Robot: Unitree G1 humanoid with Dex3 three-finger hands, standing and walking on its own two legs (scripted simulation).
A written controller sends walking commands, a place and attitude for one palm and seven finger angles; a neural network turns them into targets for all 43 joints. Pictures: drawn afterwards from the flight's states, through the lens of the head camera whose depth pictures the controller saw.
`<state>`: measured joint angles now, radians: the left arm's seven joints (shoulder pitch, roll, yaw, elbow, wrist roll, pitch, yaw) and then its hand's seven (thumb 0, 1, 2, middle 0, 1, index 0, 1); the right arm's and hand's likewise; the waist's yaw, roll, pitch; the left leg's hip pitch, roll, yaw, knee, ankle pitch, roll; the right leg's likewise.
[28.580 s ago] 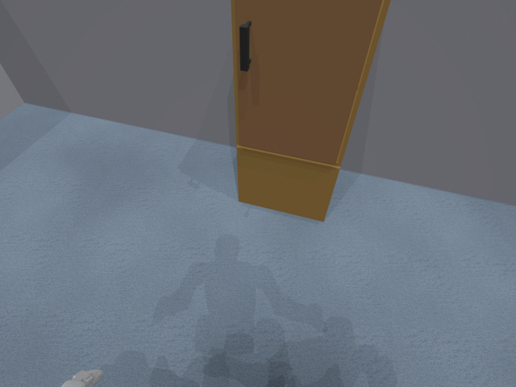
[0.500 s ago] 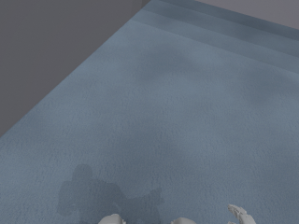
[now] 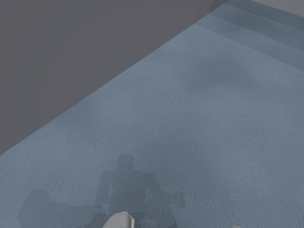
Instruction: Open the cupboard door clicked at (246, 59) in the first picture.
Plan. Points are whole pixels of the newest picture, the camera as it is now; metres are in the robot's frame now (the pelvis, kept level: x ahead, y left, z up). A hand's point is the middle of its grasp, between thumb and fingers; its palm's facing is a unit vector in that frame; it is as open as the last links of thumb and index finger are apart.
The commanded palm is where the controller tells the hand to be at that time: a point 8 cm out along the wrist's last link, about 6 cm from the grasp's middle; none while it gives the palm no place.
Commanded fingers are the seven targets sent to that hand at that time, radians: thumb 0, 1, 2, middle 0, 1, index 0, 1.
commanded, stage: turn to face it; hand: left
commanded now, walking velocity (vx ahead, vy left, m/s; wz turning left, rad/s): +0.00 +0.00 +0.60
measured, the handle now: out of the picture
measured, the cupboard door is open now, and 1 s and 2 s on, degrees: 42 42 42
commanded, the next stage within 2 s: none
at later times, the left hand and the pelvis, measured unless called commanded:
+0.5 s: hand out of the picture +0.08 +0.23 -0.16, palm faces +0.27 -0.93 -0.26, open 7.3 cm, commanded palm none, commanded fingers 0.00 0.90 0.90 -0.20 -0.30 -0.20 -0.30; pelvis +0.02 +0.00 +0.00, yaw +16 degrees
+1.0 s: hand out of the picture -0.07 +0.20 -0.19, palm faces +0.60 -0.76 -0.26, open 7.3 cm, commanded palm none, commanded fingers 0.00 0.90 0.90 -0.20 -0.30 -0.20 -0.30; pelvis +0.02 +0.00 -0.02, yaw +37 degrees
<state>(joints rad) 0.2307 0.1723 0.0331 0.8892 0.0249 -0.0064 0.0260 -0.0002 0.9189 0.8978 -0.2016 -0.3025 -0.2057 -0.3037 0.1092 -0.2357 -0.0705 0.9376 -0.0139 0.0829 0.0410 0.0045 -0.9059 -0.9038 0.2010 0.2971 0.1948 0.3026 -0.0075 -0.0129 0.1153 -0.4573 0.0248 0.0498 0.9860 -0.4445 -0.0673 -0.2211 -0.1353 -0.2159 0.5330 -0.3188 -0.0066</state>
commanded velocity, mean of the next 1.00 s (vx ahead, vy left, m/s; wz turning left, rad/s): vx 0.00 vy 0.00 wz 0.60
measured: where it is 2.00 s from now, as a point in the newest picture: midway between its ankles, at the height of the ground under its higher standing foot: outside the picture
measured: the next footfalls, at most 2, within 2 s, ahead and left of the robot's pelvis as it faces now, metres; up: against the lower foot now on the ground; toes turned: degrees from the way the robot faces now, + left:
left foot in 0.14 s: +0.04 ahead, +0.13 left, +0.00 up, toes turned +12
right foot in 0.54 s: +0.09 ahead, -0.12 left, +0.00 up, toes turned +16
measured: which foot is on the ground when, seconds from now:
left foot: up 0.00-0.12, down 0.14-0.54, up 0.56-0.92, down 0.94-1.00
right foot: down 0.00-0.14, up 0.16-0.52, down 0.54-0.94, up 0.96-1.00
